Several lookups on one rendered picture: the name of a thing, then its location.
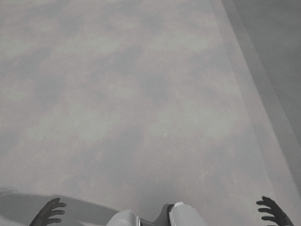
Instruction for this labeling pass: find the right robot thigh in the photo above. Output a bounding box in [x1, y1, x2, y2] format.
[169, 204, 209, 226]

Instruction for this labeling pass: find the robot thigh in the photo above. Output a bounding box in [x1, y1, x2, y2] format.
[106, 211, 140, 226]
[169, 204, 209, 226]

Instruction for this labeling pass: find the robot left hand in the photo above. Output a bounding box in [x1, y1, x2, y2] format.
[29, 198, 67, 226]

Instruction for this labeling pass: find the robot right hand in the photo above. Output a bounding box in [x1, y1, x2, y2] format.
[256, 196, 293, 226]

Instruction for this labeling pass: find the left robot thigh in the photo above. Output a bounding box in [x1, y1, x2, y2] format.
[106, 211, 140, 226]

